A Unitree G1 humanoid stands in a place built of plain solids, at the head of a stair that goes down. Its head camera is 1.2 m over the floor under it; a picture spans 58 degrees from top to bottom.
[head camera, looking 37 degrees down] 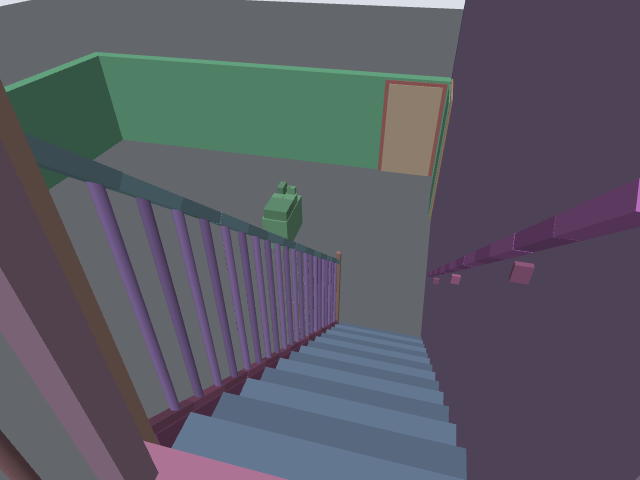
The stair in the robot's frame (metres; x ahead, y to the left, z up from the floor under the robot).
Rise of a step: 0.19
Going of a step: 0.21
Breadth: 0.97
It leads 14 degrees to the right of straight ahead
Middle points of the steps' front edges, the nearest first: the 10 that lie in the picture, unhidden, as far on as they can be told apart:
0.73 -0.02 -0.19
0.94 -0.07 -0.38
1.14 -0.12 -0.57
1.35 -0.18 -0.77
1.56 -0.23 -0.96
1.76 -0.28 -1.15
1.97 -0.33 -1.34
2.18 -0.38 -1.53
2.38 -0.44 -1.73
2.59 -0.49 -1.92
